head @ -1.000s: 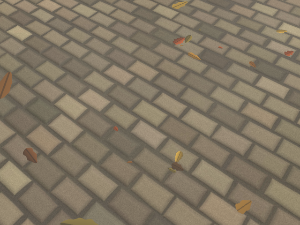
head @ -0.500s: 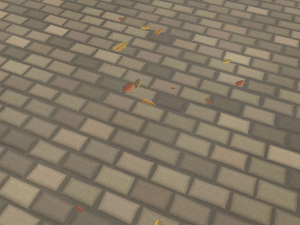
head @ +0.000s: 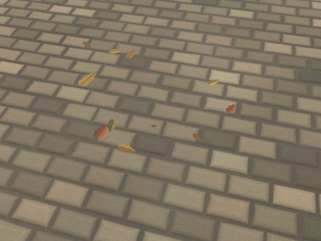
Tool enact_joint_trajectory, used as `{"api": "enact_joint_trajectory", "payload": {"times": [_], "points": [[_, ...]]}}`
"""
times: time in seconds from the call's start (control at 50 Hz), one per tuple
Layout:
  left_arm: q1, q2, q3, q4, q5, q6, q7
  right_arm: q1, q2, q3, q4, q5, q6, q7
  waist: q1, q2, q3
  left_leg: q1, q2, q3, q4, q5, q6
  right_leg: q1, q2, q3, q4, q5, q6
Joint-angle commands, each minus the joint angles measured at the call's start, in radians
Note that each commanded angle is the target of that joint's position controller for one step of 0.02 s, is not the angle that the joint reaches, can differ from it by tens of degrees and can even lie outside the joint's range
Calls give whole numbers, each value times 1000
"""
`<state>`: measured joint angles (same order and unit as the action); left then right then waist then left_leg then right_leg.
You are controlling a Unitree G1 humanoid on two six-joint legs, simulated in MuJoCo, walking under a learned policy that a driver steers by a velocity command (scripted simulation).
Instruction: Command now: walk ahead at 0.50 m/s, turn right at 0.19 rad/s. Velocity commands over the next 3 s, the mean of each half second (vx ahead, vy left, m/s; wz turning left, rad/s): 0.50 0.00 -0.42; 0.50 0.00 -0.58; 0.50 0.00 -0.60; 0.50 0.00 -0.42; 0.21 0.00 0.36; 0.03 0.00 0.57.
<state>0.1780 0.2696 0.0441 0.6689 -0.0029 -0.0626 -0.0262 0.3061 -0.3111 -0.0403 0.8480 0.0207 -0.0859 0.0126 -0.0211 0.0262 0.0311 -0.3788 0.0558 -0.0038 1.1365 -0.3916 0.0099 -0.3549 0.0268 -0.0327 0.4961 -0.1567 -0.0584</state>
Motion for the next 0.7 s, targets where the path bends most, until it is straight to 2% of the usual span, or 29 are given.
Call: {"api": "enact_joint_trajectory", "payload": {"times": [0.02,0.06,0.08,0.12,0.18,0.24,0.28,0.32,0.34,0.36,0.38,0.4,0.42,0.44,0.46,0.48,0.5,0.54,0.6,0.7], "points": [[65,123,36,-30,8,-16,0,-33,-92,-25,-96,-16,-16,-1,16,-125,-82,-267,81,-59,-13,95,-4,269,-258,369,-282,142,-208],[65,130,42,-17,-5,-25,4,-38,-70,-20,-97,-24,-4,0,-2,-102,-57,-244,78,-51,-97,119,-31,206,-241,317,-321,185,-224],[70,142,46,-9,-6,-26,10,-77,-61,-18,-109,-28,0,-3,0,-85,-38,-252,72,-45,-158,156,-42,184,-230,294,-337,179,-222],[96,160,54,9,-10,-24,21,-164,-46,-10,-134,-32,-1,-1,23,-71,-7,-254,56,-44,-314,283,-54,164,-204,251,-348,177,-204],[151,185,63,36,-15,-16,33,-279,-31,-1,-160,-24,-11,11,62,-79,7,-172,8,-38,-508,448,-62,136,-176,219,-336,129,-170],[205,194,67,63,-26,-10,38,-353,-55,-6,-187,-12,-19,20,81,-85,15,-131,-13,-61,-591,473,-52,169,-200,266,-294,68,-153],[213,195,69,71,-26,-3,43,-355,-82,-16,-192,-12,-25,23,68,-99,11,-99,-16,-78,-636,430,-35,212,-220,311,-244,40,-133],[210,194,70,75,-20,9,45,-301,-103,-28,-180,-12,-32,21,35,-123,-9,-9,-27,-57,-662,349,-11,228,-219,340,-169,71,-112],[210,170,62,74,-17,14,45,-215,-124,-42,-156,-15,-34,15,-6,-119,-53,119,-32,-39,-691,327,12,209,-177,325,-81,122,-89],[202,119,43,58,-7,14,43,-83,-167,-58,-138,-29,-38,7,-68,-74,-167,340,64,-115,-668,317,60,121,-112,280,134,79,-56],[297,40,20,35,-12,4,42,43,-252,-83,-121,-39,-27,-1,-68,147,-336,717,298,-442,-683,201,182,-194,20,150,492,-204,20],[324,66,20,20,-33,-6,43,81,-223,-78,-102,-26,-16,8,-61,305,-375,766,381,-756,-818,-59,243,-389,20,172,700,-450,35],[250,160,46,26,-47,-2,45,25,-140,-56,-116,-19,-14,6,-70,170,-235,647,345,-658,-854,-170,203,-449,-38,203,785,-373,33],[179,175,52,12,-41,6,46,-36,-105,-45,-123,-21,-11,3,-57,103,-139,518,312,-514,-866,-84,172,-442,-74,167,783,-295,34],[145,163,54,9,-27,14,46,-88,-69,-34,-122,-27,-9,5,-34,59,-70,399,260,-395,-894,32,154,-402,-102,159,738,-234,34],[151,141,56,4,-25,22,43,-119,-57,-31,-116,-35,-12,3,-1,104,-44,324,242,-325,-917,109,155,-360,-132,163,701,-188,36],[159,120,53,7,-27,31,39,-135,-51,-32,-111,-35,-16,2,13,114,-29,269,219,-257,-946,161,152,-314,-149,155,678,-166,40],[140,89,48,-3,-27,43,36,-134,-67,-42,-96,-32,-27,0,19,88,-15,241,214,-166,-981,260,166,-313,-155,139,646,-120,48],[79,74,42,-34,-19,45,30,-110,-102,-55,-72,-30,-31,-6,9,46,-1,272,223,-63,-1002,385,182,-357,-160,139,518,-6,60],[-73,52,28,-80,-19,33,-5,-74,-142,-66,-51,-19,-13,-15,-43,25,35,314,203,98,-1008,436,150,-302,-139,54,254,177,45]]}}
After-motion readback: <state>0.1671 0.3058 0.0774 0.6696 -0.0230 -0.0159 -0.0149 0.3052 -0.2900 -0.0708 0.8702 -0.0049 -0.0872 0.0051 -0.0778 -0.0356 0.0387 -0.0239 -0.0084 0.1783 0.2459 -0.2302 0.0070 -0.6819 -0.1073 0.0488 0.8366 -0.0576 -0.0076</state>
